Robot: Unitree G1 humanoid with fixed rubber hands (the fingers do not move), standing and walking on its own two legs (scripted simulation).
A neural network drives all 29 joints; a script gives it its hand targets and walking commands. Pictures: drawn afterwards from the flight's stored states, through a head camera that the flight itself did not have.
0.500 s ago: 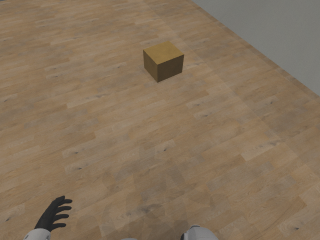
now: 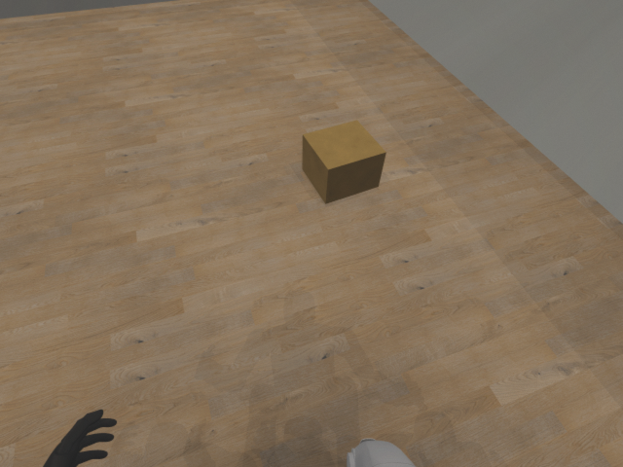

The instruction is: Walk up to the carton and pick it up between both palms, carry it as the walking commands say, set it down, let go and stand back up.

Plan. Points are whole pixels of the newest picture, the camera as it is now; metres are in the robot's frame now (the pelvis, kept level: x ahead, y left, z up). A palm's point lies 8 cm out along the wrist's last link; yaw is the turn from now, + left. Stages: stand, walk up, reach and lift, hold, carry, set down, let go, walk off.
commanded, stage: walk up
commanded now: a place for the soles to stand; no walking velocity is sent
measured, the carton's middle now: (341, 161) +1.38 -0.17 -0.64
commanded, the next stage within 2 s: none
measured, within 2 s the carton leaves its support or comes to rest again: neither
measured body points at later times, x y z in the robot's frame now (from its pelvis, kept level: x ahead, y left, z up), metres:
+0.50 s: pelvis +0.16 -0.05 +0.00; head +0.18 -0.04 +0.44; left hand +0.22 +0.27 -0.11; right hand +0.28 -0.36 -0.10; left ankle +0.22 +0.09 -0.71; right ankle +0.12 -0.15 -0.66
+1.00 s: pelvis +0.29 -0.10 -0.01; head +0.33 -0.10 +0.44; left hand +0.28 +0.22 -0.11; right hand +0.45 -0.41 -0.11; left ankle +0.36 +0.04 -0.71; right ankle +0.27 -0.20 -0.70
